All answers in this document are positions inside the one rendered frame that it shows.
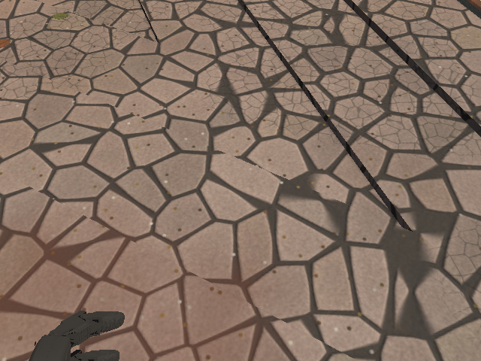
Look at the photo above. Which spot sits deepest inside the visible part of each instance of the left robot hand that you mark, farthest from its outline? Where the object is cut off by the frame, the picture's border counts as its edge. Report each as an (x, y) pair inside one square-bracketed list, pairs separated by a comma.
[(56, 346)]

